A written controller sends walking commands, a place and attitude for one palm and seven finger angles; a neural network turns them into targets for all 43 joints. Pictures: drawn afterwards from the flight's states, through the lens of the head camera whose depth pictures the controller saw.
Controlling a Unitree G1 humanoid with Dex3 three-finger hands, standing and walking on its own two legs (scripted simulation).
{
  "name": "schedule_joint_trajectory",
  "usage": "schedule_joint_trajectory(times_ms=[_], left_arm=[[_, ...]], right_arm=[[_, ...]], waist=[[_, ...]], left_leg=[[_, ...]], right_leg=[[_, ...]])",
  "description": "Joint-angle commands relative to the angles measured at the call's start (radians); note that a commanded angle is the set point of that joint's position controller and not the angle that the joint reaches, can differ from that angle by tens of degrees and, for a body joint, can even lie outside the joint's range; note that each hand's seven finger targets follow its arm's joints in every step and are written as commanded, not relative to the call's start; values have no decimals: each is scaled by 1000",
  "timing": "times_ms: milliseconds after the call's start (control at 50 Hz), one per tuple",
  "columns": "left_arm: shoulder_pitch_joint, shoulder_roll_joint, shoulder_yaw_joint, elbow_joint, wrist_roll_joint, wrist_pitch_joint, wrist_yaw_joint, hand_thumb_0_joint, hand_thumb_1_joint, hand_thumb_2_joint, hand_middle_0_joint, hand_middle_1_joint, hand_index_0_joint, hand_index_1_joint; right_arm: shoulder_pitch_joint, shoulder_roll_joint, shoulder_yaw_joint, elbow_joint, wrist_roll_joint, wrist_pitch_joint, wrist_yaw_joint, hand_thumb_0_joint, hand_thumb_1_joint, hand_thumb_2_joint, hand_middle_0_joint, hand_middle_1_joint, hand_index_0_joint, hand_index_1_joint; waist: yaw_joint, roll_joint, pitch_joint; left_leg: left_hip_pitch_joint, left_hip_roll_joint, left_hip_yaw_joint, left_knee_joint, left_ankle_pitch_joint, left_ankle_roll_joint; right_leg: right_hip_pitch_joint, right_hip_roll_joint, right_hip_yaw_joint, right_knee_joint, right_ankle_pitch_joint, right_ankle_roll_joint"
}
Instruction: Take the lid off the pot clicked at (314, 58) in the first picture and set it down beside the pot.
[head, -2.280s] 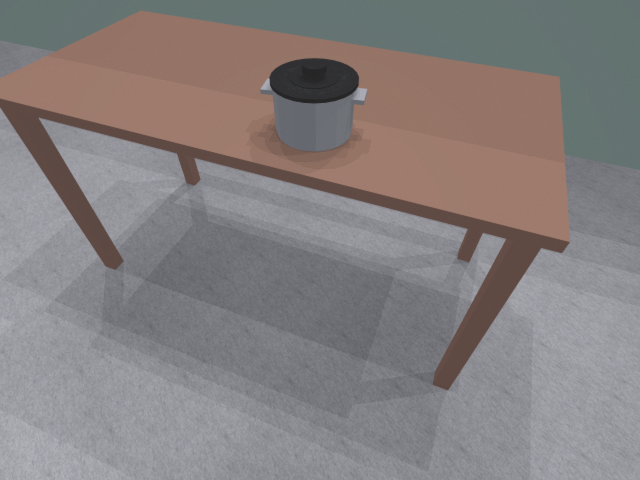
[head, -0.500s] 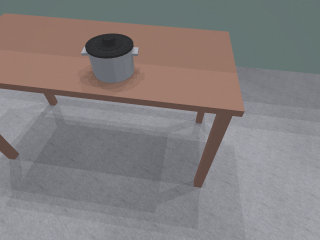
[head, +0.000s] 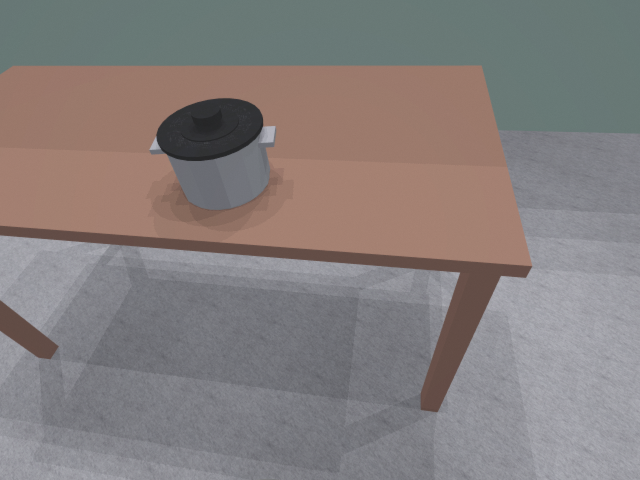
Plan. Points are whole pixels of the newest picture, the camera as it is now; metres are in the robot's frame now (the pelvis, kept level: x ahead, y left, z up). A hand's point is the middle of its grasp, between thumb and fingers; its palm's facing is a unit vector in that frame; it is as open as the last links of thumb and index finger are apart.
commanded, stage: take the last steps up to it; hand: left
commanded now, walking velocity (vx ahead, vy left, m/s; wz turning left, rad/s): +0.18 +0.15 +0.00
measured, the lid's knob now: (206, 114) +0.65 +0.23 +0.14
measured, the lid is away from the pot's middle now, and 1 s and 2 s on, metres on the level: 0.00 0.00 0.00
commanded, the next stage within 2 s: come to a stop and stand still in 0.10 s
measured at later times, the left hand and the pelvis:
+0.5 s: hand out of the picture +0.07 +0.25 -0.18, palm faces +0.08 -0.97 -0.22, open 7.4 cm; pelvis +0.09 +0.06 +0.00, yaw +0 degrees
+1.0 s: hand (189, 478) +0.16 +0.22 -0.15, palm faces -0.01 -0.97 -0.23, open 7.4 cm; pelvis +0.07 +0.04 +0.00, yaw -1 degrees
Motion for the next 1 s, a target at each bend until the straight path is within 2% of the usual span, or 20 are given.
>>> schedule_joint_trajectory(times_ms=[0,220,260,280,300,320,360,420,480,540,580,600,620,640,700,780,820,860,900,980], left_arm=[[126,152,42,4,5,-11,22,0,900,900,-200,-300,-200,-300],[137,196,42,59,13,9,12,0,900,900,-200,-300,-200,-300],[149,148,24,71,7,31,19,0,900,900,-200,-300,-200,-300],[202,104,12,77,0,41,23,0,900,900,-200,-300,-200,-300],[237,90,1,79,-4,54,29,0,900,900,-200,-300,-200,-300],[221,68,-9,69,-1,52,38,0,900,900,-200,-300,-200,-300],[233,99,4,108,-4,74,38,0,900,900,-200,-300,-200,-300],[186,121,11,91,-3,90,21,0,900,900,-200,-300,-200,-300],[155,121,21,51,0,105,14,0,900,900,-200,-300,-200,-300],[169,101,14,38,2,97,12,0,900,900,-200,-300,-200,-300],[210,114,14,51,8,86,14,0,900,900,-200,-300,-200,-300],[170,171,12,38,13,74,20,0,900,900,-200,-300,-200,-300],[118,183,-9,-23,34,78,48,0,900,900,-200,-300,-200,-300],[34,217,1,-78,19,64,47,0,900,900,-200,-300,-200,-300],[-1,213,13,-116,15,37,53,0,900,900,-200,-300,-200,-300],[2,214,3,-134,10,43,49,0,900,900,-200,-300,-200,-300],[-12,192,-9,-132,-1,48,44,0,900,900,-200,-300,-200,-300],[18,150,-21,-133,-7,46,40,0,900,900,-200,-300,-200,-300],[18,167,-23,-105,-6,57,33,0,900,900,-200,-300,-200,-300],[29,182,-28,-76,-9,44,26,0,900,900,-200,-300,-200,-300]], right_arm=[[15,-31,-21,-80,1,-7,11,0,-900,-900,200,300,200,300],[-138,-36,-13,-145,19,-27,12,0,-900,-900,200,300,200,300],[-55,-76,-12,-100,19,-41,-8,0,-900,-900,200,300,200,300],[-24,-162,-26,-98,15,-46,-17,0,-900,-900,200,300,200,300],[-7,-216,-29,-102,18,-31,-23,0,-900,-900,200,300,200,300],[-10,-210,-29,-105,13,-19,-24,0,-900,-900,200,300,200,300],[-90,-153,-11,-86,17,-20,-52,0,-900,-900,200,300,200,300],[-178,-159,-22,-113,16,-3,-55,0,-900,-900,200,300,200,300],[-195,-168,-44,-125,11,9,-59,0,-900,-900,200,300,200,300],[-222,-170,-48,-131,8,12,-50,0,-900,-900,200,300,200,300],[-219,-148,-48,-129,17,21,-42,0,-900,-900,200,300,200,300],[-181,-89,-38,-130,27,27,-35,0,-900,-900,200,300,200,300],[-203,-153,-47,-191,33,5,-31,0,-900,-900,200,300,200,300],[-181,-82,-37,-202,20,24,-9,0,-900,-900,200,300,200,300],[-172,-75,-30,-235,17,29,-1,0,-900,-900,200,300,200,300],[-121,-69,-14,-234,23,18,-5,0,-900,-900,200,300,200,300],[-64,-76,-2,-198,19,5,-6,0,-900,-900,200,300,200,300],[-66,-124,4,-190,10,-10,-10,0,-900,-900,200,300,200,300],[-101,-116,16,-178,10,-12,-12,0,-900,-900,200,300,200,300],[-76,-113,22,-155,13,-12,-16,0,-900,-900,200,300,200,300]], waist=[[3,-184,21],[31,-239,29],[-1,-132,-39],[1,73,-104],[-3,132,-119],[-15,65,-57],[7,305,-78],[18,126,-52],[14,122,-75],[23,108,-65],[42,12,-42],[16,-181,-18],[10,-235,-49],[-10,-246,-85],[-17,-136,-36],[-16,-210,-1],[-29,-118,39],[6,21,26],[22,98,14],[13,-58,27]], left_leg=[[-170,89,-25,16,131,-43],[93,18,60,-523,182,-65],[296,57,39,-699,390,-64],[432,231,-135,-679,727,-8],[401,361,-225,-711,904,81],[300,353,-165,-722,938,109],[251,322,-175,-742,994,109],[213,299,-134,-751,786,126],[200,307,-142,-773,563,126],[135,290,-153,-783,326,105],[57,201,-99,-683,129,40],[14,99,-46,-583,4,-13],[104,38,63,-417,29,-77],[46,5,30,-265,-10,-52],[-13,18,-24,-120,-36,-37],[100,-10,15,-454,-4,-33],[214,10,-15,-638,81,-25],[145,125,-136,-692,193,27],[56,124,-173,-755,68,23],[65,70,-91,-706,19,-6]], right_leg=[[89,-260,235,-414,-29,-95],[108,-211,132,-284,247,-60],[98,-120,84,-98,215,4],[-20,-41,38,11,-79,53],[-12,3,30,130,-361,80],[12,16,58,223,-398,65],[18,18,140,336,-345,75],[-23,29,140,374,-283,77],[-32,31,154,348,-255,71],[64,27,129,146,-206,57],[171,32,136,-134,-25,49],[151,-61,297,-278,-56,11],[73,-142,398,-273,344,-4],[63,-148,346,-283,31,-54],[43,-190,363,-247,170,-157],[28,-115,296,-208,63,-103],[-69,-65,260,-169,-108,-39],[6,16,207,-129,-69,9],[111,28,168,-130,-90,15],[113,-23,251,-228,-130,-10]])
